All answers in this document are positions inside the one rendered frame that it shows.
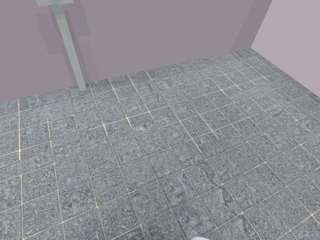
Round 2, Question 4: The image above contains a panel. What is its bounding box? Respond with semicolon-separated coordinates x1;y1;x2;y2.
36;0;86;91

